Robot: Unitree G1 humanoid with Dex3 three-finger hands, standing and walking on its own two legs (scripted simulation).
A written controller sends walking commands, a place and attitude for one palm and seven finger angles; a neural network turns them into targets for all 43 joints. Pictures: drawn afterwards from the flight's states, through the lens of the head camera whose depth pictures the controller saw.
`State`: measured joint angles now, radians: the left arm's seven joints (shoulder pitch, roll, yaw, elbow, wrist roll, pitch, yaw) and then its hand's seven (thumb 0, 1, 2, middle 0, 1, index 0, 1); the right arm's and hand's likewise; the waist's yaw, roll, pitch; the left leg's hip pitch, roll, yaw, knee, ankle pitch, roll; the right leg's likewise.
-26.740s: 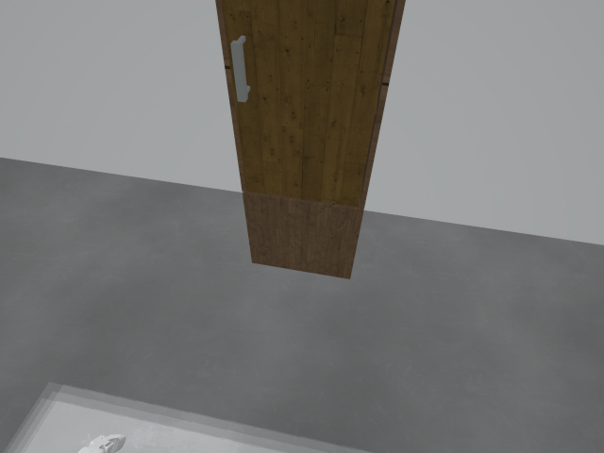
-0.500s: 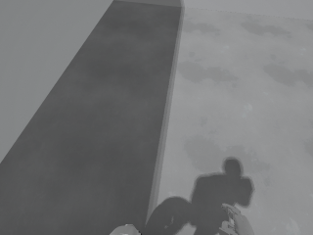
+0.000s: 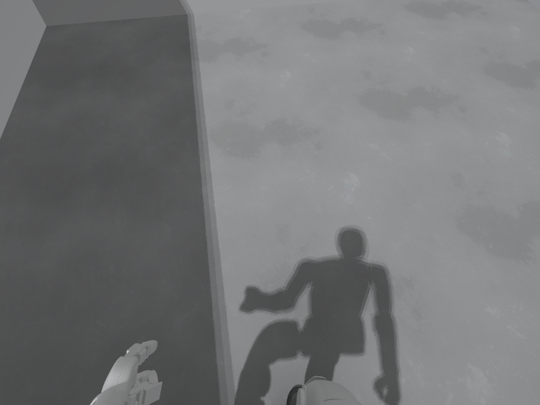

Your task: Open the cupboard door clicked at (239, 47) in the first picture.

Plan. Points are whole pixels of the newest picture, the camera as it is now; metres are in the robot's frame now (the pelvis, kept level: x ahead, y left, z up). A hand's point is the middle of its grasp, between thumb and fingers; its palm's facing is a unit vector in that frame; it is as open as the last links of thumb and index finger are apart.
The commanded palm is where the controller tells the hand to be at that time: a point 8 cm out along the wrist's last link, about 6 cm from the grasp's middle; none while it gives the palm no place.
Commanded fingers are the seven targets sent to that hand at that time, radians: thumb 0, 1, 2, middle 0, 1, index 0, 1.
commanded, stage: turn to face it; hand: left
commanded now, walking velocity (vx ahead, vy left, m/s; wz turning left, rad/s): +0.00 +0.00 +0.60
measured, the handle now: out of the picture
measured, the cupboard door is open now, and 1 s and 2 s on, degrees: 45 45 45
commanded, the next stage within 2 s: none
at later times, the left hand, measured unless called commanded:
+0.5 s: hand out of the picture +0.14 +0.25 -0.16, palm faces +0.28 -0.94 -0.22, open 7.3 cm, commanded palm none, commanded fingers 0.00 0.90 0.90 -0.20 -0.30 -0.20 -0.30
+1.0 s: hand out of the picture +0.09 +0.16 -0.14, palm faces +0.55 -0.80 -0.24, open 7.3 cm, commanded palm none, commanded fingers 0.00 0.90 0.90 -0.20 -0.30 -0.20 -0.30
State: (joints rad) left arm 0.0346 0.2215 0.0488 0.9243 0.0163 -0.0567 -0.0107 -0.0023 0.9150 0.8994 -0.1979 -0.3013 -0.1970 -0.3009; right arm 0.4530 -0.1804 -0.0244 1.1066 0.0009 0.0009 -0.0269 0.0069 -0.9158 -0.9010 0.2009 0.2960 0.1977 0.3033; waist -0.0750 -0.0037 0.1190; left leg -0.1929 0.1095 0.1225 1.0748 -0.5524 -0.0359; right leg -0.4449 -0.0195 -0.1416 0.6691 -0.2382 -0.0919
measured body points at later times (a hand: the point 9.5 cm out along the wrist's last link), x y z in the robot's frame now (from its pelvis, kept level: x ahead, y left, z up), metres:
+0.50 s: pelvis +0.11 +0.03 +0.01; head +0.15 +0.06 +0.46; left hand +0.13 +0.30 -0.15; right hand +0.23 -0.20 -0.12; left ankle +0.12 +0.13 -0.72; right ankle +0.09 -0.12 -0.64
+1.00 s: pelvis +0.14 -0.03 +0.02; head +0.19 -0.01 +0.47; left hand +0.06 +0.20 -0.12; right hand +0.37 -0.20 -0.12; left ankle +0.06 +0.08 -0.65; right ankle +0.19 -0.13 -0.72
